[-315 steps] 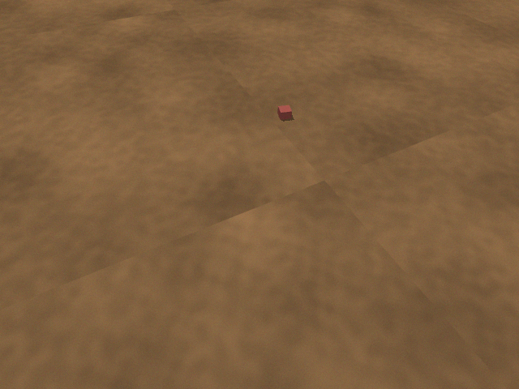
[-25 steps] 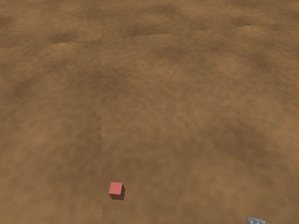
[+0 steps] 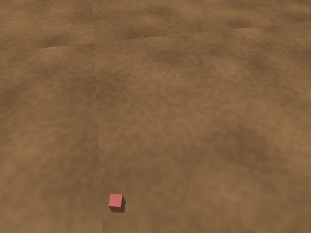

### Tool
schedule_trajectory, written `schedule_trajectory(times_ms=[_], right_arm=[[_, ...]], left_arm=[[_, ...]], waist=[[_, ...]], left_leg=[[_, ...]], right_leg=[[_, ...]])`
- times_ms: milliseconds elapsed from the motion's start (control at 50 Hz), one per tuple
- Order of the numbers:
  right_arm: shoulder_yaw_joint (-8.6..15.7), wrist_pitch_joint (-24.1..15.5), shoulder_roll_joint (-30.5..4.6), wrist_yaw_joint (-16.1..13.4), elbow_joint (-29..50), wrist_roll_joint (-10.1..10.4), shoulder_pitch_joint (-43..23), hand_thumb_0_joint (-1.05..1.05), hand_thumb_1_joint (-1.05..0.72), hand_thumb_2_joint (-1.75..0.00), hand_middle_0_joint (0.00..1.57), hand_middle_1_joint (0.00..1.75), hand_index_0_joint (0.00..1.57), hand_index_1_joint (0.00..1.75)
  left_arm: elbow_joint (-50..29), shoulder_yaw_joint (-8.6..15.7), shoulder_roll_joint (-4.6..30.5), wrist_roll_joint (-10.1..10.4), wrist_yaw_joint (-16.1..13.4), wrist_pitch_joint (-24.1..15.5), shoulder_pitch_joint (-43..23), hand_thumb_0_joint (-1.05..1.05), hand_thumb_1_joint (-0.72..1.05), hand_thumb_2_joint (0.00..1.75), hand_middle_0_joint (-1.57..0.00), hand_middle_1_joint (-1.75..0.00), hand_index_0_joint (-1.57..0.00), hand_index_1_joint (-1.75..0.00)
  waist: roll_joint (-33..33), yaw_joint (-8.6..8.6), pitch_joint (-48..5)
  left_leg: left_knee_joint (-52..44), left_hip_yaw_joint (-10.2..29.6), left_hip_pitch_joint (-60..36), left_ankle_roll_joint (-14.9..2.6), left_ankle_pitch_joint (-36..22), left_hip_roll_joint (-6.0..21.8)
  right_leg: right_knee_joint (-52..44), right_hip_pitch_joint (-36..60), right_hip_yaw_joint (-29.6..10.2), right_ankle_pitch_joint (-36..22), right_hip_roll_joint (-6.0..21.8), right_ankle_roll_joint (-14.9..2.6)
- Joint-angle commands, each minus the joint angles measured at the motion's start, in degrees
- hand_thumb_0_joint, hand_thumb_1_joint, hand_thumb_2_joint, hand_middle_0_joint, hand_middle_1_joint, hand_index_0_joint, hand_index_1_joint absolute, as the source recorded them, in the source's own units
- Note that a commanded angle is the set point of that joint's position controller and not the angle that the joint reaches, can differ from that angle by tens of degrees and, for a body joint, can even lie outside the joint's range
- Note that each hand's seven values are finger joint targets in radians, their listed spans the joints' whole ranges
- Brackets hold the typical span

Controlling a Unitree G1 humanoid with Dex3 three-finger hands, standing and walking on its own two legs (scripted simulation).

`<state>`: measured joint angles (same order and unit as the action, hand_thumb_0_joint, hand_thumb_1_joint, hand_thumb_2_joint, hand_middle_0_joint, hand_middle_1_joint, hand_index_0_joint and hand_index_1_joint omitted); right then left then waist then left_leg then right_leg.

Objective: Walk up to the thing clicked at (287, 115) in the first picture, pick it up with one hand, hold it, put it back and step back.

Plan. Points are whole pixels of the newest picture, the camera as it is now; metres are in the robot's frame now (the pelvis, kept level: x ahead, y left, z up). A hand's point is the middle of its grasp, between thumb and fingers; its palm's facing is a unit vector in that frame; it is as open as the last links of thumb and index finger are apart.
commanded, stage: walk up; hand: left
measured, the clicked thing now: (116, 201) +0.42 +0.23 -0.75
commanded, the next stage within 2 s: none
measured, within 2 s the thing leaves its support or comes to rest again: neither
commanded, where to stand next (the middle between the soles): +0.03 +0.01 m, yaw -2 degrees
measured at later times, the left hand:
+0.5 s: hand out of the picture +0.05 +0.33 -0.19, palm faces -0.02 -0.92 -0.39, open 7.4 cm
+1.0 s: hand out of the picture +0.07 +0.25 -0.15, palm faces -0.13 -0.90 -0.41, open 7.4 cm
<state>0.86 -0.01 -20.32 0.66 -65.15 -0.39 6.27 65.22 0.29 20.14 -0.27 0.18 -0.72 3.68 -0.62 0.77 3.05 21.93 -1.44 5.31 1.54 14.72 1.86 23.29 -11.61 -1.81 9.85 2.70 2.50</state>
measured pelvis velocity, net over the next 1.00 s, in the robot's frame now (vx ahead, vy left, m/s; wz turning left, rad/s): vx -0.05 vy -0.02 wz -0.08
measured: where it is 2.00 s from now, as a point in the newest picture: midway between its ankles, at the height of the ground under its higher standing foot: outside the picture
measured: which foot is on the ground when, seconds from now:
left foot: down 0.00-0.96, up 0.98-1.00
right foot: down 0.00-0.40, up 0.42-0.92, down 0.94-1.00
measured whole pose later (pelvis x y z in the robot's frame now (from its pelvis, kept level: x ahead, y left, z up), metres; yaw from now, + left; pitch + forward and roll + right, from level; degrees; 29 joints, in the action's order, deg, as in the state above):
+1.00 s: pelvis -0.05 -0.02 -0.02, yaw -5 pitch -5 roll +0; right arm 4.0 -0.2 -25.4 -0.3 -52.5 -0.5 18.8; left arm 54.9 4.2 23.0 -1.9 2.4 -0.4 9.6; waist 1.8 2.9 6.6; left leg 38.6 0.9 9.1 0.7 25.1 5.5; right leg 32.8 -17.1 0.9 10.5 -0.1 -0.6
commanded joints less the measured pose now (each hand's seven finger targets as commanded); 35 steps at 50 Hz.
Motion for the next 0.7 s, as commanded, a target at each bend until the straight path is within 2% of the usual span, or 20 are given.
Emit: schedule_trajectory(times_ms=[0, 60, 80, 100, 140, 160, 180, 200, 220, 280, 340, 360, 380, 400, 420, 440, 500, 520, 580, 680], right_arm=[[2.7, -1.3, -12.9, -0.7, 3.8, 0.0, -3.2, 0.00, -0.90, -0.90, 0.20, 0.30, 0.20, 0.30], [2.6, -1.3, -12.6, -0.7, 4.0, 0.0, -2.9, 0.00, -0.90, -0.90, 0.20, 0.30, 0.20, 0.30], [3.7, 0.5, -15.3, -0.8, 4.3, 0.6, -5.0, 0.00, -0.90, -0.90, 0.20, 0.30, 0.20, 0.30], [3.8, 1.1, -14.1, -0.9, 5.2, 1.2, -4.6, 0.00, -0.90, -0.90, 0.20, 0.30, 0.20, 0.30], [4.3, 1.6, -13.2, -1.1, 6.3, 1.4, -4.0, 0.00, -0.90, -0.90, 0.20, 0.30, 0.20, 0.30], [4.5, 2.0, -12.9, -1.1, 7.4, 1.3, -4.0, 0.00, -0.90, -0.90, 0.20, 0.30, 0.20, 0.30], [4.7, 2.5, -12.0, -0.9, 8.2, 1.0, -3.6, 0.00, -0.90, -0.90, 0.20, 0.30, 0.20, 0.30], [4.9, 3.2, -11.4, -0.7, 9.0, 0.5, -2.9, 0.00, -0.90, -0.90, 0.20, 0.30, 0.20, 0.30], [4.9, 4.0, -11.5, -0.3, 9.8, 0.1, -1.1, 0.00, -0.90, -0.90, 0.20, 0.30, 0.20, 0.30], [5.6, 4.5, -11.2, 0.6, 10.4, 0.1, 2.9, 0.00, -0.90, -0.90, 0.20, 0.30, 0.20, 0.30], [6.3, 3.2, -11.4, 0.5, 9.6, -0.3, 5.8, 0.00, -0.90, -0.90, 0.20, 0.30, 0.20, 0.30], [6.7, 2.3, -11.8, 0.1, 8.7, -1.0, 6.7, 0.00, -0.90, -0.90, 0.20, 0.30, 0.20, 0.30], [7.5, 1.4, -15.8, -0.4, 8.9, -2.3, 5.9, 0.00, -0.90, -0.90, 0.20, 0.30, 0.20, 0.30], [7.9, 0.4, -19.1, -1.0, 10.2, -3.0, 4.2, 0.00, -0.90, -0.90, 0.20, 0.30, 0.20, 0.30], [7.6, -0.3, -20.6, -1.2, 11.3, -2.3, 1.0, 0.00, -0.90, -0.90, 0.20, 0.30, 0.20, 0.30], [7.7, -0.7, -21.8, -1.4, 12.1, -1.8, -2.5, 0.00, -0.90, -0.90, 0.20, 0.30, 0.20, 0.30], [8.4, -2.6, -20.4, -3.2, 12.3, -1.8, 0.0, 0.00, -0.90, -0.90, 0.20, 0.30, 0.20, 0.30], [8.8, -3.2, -20.0, -4.0, 11.4, -1.2, 4.9, 0.00, -0.90, -0.90, 0.20, 0.30, 0.20, 0.30], [9.4, -4.8, -18.4, -4.3, 9.8, -0.5, 15.0, 0.00, -0.90, -0.90, 0.20, 0.30, 0.20, 0.30], [8.5, -5.3, -17.3, -2.5, 14.3, -1.3, 11.6, 0.00, -0.90, -0.90, 0.20, 0.30, 0.20, 0.30]], left_arm=[[-3.1, 2.1, 12.0, -0.1, -0.6, -1.4, -1.6, 0.00, 0.90, 0.90, -0.20, -0.30, -0.20, -0.30], [-3.3, 2.1, 12.1, 0.0, -0.7, -1.5, -2.0, 0.00, 0.90, 0.90, -0.20, -0.30, -0.20, -0.30], [-4.9, 3.9, 16.0, 1.2, -1.5, -0.9, -3.7, 0.00, 0.90, 0.90, -0.20, -0.30, -0.20, -0.30], [-5.2, 4.1, 16.1, 1.5, -2.0, -0.7, -1.7, 0.00, 0.90, 0.90, -0.20, -0.30, -0.20, -0.30], [-6.0, 4.5, 17.0, 1.4, -2.5, -0.7, -0.1, 0.00, 0.90, 0.90, -0.20, -0.30, -0.20, -0.30], [-6.6, 5.0, 18.3, 1.2, -2.8, -0.4, 0.8, 0.00, 0.90, 0.90, -0.20, -0.30, -0.20, -0.30], [-7.6, 5.2, 18.8, 1.1, -2.9, -0.1, 0.5, 0.00, 0.90, 0.90, -0.20, -0.30, -0.20, -0.30], [-8.7, 5.1, 19.0, 0.4, -3.3, 0.1, -0.5, 0.00, 0.90, 0.90, -0.20, -0.30, -0.20, -0.30], [-10.1, 5.3, 19.2, -0.5, -3.4, 0.1, -1.3, 0.00, 0.90, 0.90, -0.20, -0.30, -0.20, -0.30], [-13.1, 5.1, 17.8, -1.6, -3.4, 0.7, -6.8, 0.00, 0.90, 0.90, -0.20, -0.30, -0.20, -0.30], [-14.6, 4.7, 16.9, -1.8, -2.9, 1.6, -7.3, 0.00, 0.90, 0.90, -0.20, -0.30, -0.20, -0.30], [-14.5, 4.0, 14.1, -1.1, -2.6, 2.3, -6.2, 0.00, 0.90, 0.90, -0.20, -0.30, -0.20, -0.30], [-14.8, 3.2, 9.9, -0.4, -2.4, 2.8, -4.4, 0.00, 0.90, 0.90, -0.20, -0.30, -0.20, -0.30], [-13.9, 3.3, 10.3, -0.6, -2.5, 3.4, -2.4, 0.00, 0.90, 0.90, -0.20, -0.30, -0.20, -0.30], [-12.8, 3.8, 11.8, -0.7, -2.6, 3.9, -0.8, 0.00, 0.90, 0.90, -0.20, -0.30, -0.20, -0.30], [-12.2, 4.2, 13.5, -0.8, -2.5, 3.9, -2.6, 0.00, 0.90, 0.90, -0.20, -0.30, -0.20, -0.30], [-12.6, 6.0, 16.7, -1.8, -0.6, 4.5, 1.9, 0.00, 0.90, 0.90, -0.20, -0.30, -0.20, -0.30], [-13.1, 6.4, 17.1, -2.5, 0.3, 4.9, 3.1, 0.00, 0.90, 0.90, -0.20, -0.30, -0.20, -0.30], [-15.4, 6.6, 16.0, -2.6, 2.5, 4.6, 0.2, 0.00, 0.90, 0.90, -0.20, -0.30, -0.20, -0.30], [-15.5, 6.1, 15.6, -1.4, 3.2, 2.6, 1.5, 0.00, 0.90, 0.90, -0.20, -0.30, -0.20, -0.30]], waist=[[1.6, -0.83, -5.4], [1.0, -0.50, -5.0], [1.2, -1.44, 1.3], [0.3, -1.62, -1.5], [-2.9, -1.95, -5.5], [-5.0, -2.43, -7.2], [-7.7, -2.59, -7.8], [-10.2, -2.62, -7.9], [-8.8, -1.95, -8.9], [-11.0, 1.06, -9.9], [-10.3, 2.85, -10.9], [-5.1, 3.29, -10.4], [9.2, 2.09, -8.1], [7.8, 0.55, -7.0], [6.6, 0.12, -6.7], [8.9, 0.19, -3.9], [5.5, -2.26, -2.9], [3.3, -1.51, -4.0], [5.7, 2.96, -5.1], [10.6, 2.90, 4.2]], left_leg=[[-4.3, 3.1, 2.2, -3.50, -7.5, 5.1], [-3.9, 2.8, 2.0, -3.14, -8.1, 4.5], [1.6, 3.6, 4.5, -2.98, -23.7, 4.5], [4.9, 2.4, 2.9, -2.73, -27.9, 4.2], [10.7, 1.5, 3.4, -2.38, -24.9, 1.7], [15.4, 1.2, 5.3, -2.09, -20.2, -0.3], [20.5, 1.0, 7.3, -1.80, -6.4, -2.8], [28.1, 2.2, 10.4, -1.88, 14.0, -4.6], [32.5, 4.8, 10.5, -2.04, 16.9, -3.2], [31.2, 5.3, 8.1, -3.12, 15.1, -1.6], [9.5, 1.8, 2.9, -2.78, 3.2, -2.1], [1.2, 4.9, -0.8, -2.39, -1.1, -0.6], [-6.5, 19.9, -2.9, -3.27, -4.5, 8.4], [-5.7, 25.3, -0.4, -4.14, -8.6, 13.9], [-6.3, 28.5, 7.0, -9.42, -4.0, 18.6], [-8.1, 30.8, 13.0, -12.24, 0.7, 19.9], [-0.9, 19.7, -2.4, -10.50, -14.3, 15.5], [1.0, 18.2, -8.4, -7.98, -17.5, 14.5], [-2.3, 19.1, -16.6, -2.75, -10.6, 12.6], [-11.8, 17.1, -6.3, -9.69, 9.9, 13.4]], right_leg=[[-1.8, 5.0, -2.1, -10.7, 3.8, -3.20], [-2.1, 4.6, -2.8, -11.8, 3.9, -3.20], [1.8, 0.4, -3.6, -28.8, 6.0, -3.19], [2.8, 1.6, -3.0, -35.2, 6.6, -3.93], [2.8, 4.6, -5.1, -41.5, 8.9, -6.75], [1.8, 5.5, -8.2, -42.1, 11.5, -9.28], [0.1, 5.3, -12.2, -42.1, 14.9, -12.15], [-1.0, 4.9, -16.2, -41.3, 18.6, -15.58], [-0.6, 3.1, -15.9, -37.2, 19.3, -16.65], [1.4, -3.3, -9.2, -25.8, 15.8, -14.11], [9.3, -4.9, -6.2, -12.2, 9.9, -9.47], [16.2, -8.6, -5.2, -1.1, 4.9, -7.42], [26.3, -17.1, -3.5, 17.0, -4.5, -4.62], [30.0, -20.0, -9.4, 23.2, -6.4, -4.05], [31.2, -15.3, -12.6, 22.8, -4.2, -3.86], [33.9, -12.6, -13.1, 21.2, -3.8, -3.90], [40.3, -23.6, -13.4, 12.8, -4.1, -3.40], [39.7, -26.0, -13.2, 11.3, -4.2, -3.63], [37.2, -27.6, -13.3, 7.5, -4.2, -3.13], [31.1, -25.5, -9.7, 7.7, -3.3, -1.07]])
